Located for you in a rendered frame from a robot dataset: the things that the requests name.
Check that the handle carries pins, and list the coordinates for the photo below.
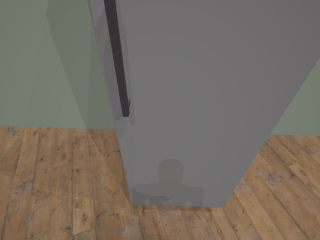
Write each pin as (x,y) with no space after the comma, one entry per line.
(114,34)

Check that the fridge door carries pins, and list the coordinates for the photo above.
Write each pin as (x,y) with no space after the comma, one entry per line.
(208,81)

